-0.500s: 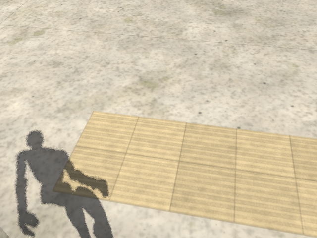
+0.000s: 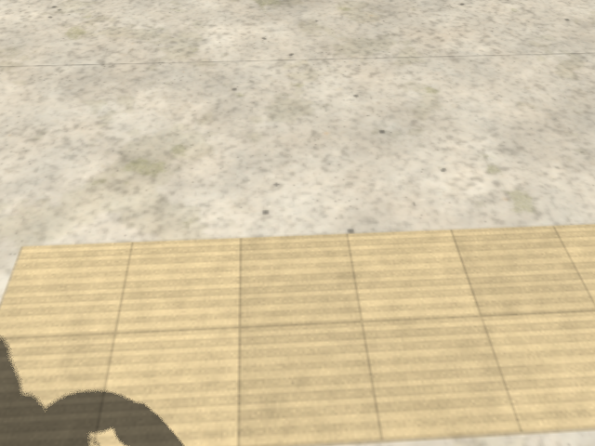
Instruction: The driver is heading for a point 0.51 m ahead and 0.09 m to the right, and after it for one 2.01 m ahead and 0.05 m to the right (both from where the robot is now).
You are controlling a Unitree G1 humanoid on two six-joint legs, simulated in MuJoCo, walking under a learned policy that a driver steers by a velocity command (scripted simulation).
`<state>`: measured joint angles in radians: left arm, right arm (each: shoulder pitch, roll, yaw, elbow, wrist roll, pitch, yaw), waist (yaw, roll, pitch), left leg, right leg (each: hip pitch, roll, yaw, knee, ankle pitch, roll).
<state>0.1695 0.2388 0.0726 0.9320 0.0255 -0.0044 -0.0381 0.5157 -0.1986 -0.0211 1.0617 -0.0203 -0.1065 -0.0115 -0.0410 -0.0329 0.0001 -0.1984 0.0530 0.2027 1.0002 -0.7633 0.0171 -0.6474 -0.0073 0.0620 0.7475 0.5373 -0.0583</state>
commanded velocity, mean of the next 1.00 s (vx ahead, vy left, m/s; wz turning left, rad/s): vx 0.35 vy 0.00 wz -0.13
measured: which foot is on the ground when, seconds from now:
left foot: down 0.00-0.12, up 0.14-0.60, down 0.62-1.00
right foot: up 0.00-0.10, down 0.12-0.62, up 0.64-1.00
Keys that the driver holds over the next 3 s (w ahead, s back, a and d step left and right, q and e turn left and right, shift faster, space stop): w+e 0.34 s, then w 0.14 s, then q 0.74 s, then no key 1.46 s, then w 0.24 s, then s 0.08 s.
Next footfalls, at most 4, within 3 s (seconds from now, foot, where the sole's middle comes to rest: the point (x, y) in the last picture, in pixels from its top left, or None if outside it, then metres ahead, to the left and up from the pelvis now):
0.12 right None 0.16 -0.10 -0.89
0.62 left None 0.56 0.03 -1.08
1.08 right None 0.60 -0.16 -1.08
1.46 left None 0.55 0.07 -1.08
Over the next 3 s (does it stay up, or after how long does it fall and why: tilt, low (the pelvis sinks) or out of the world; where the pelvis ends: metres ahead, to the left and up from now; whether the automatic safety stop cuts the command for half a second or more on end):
stays up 0.59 -0.02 -0.32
